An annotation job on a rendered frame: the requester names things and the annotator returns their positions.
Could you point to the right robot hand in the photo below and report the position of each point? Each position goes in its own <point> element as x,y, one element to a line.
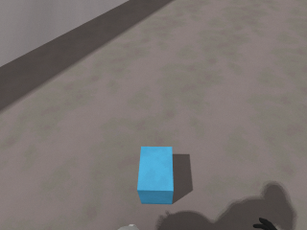
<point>266,225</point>

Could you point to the carton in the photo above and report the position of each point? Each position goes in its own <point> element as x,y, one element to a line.
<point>155,177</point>

